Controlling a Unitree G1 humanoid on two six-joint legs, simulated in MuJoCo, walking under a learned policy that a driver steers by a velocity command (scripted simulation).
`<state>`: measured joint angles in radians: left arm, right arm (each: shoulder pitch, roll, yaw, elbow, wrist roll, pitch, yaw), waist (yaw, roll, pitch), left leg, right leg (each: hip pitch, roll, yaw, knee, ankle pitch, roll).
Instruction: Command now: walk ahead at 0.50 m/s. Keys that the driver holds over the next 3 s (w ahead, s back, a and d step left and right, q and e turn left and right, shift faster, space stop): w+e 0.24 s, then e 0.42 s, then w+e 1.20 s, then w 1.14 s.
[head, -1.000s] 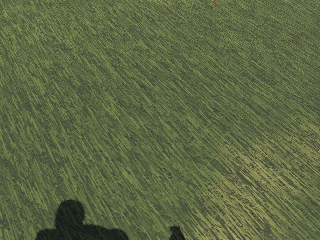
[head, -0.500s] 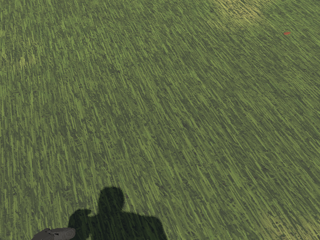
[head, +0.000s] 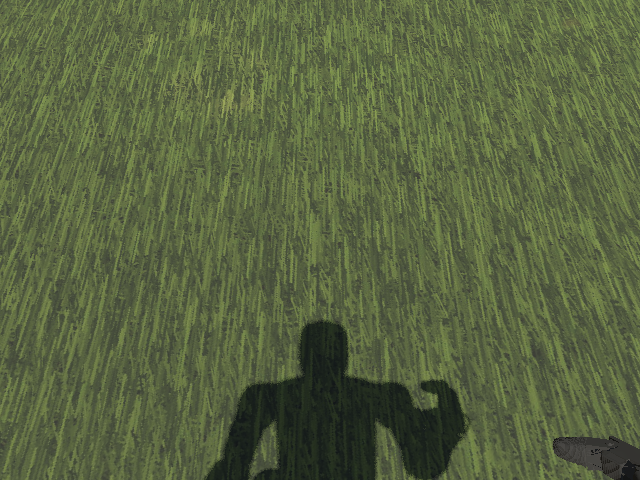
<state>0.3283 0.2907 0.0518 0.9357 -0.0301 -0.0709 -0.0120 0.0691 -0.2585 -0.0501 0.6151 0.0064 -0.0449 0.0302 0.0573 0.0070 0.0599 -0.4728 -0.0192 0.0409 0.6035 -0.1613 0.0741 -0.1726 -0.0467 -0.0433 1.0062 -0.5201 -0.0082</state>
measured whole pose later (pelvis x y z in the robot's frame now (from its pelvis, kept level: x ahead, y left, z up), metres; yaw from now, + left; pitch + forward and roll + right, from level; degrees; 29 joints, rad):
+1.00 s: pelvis +0.39 -0.05 +0.01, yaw -32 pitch +3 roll +0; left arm 0.21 0.30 0.07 0.67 -0.02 0.01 0.01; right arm 0.24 -0.28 -0.07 0.74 -0.01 -0.08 -0.02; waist -0.01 -0.04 -0.05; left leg -0.30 -0.01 -0.03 0.51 -0.26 0.00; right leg -0.47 0.11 0.15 0.85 -0.42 -0.05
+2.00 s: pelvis +0.74 -0.44 +0.01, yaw -66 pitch +1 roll +1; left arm 0.34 0.30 0.06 0.73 -0.03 -0.03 0.01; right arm 0.18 -0.27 -0.05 0.70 -0.01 -0.11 0.02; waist 0.01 -0.04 0.02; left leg -0.37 -0.03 0.01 0.52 -0.18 0.03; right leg -0.38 0.05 0.11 1.19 -0.41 -0.02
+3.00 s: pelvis +0.94 -0.94 +0.01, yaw -69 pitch +2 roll +0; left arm 0.35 0.29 0.04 0.87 -0.02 -0.07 0.00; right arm 0.13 -0.27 -0.03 0.74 0.00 -0.08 0.04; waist 0.03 -0.01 0.04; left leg -0.40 -0.03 0.04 0.53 -0.16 0.06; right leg -0.30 -0.01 0.05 1.12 -0.43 -0.02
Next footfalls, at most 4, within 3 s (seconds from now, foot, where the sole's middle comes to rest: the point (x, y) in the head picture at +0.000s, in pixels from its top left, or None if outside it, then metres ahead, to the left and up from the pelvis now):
0.44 right None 0.39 -0.16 -0.76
0.92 left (330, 449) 0.49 0.04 -0.76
1.40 right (530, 435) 0.54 -0.37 -0.76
1.88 left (559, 297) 0.88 -0.49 -0.76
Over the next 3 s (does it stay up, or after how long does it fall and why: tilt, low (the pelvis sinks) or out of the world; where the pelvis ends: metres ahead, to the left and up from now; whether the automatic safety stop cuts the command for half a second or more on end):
stays up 0.94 -0.94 0.01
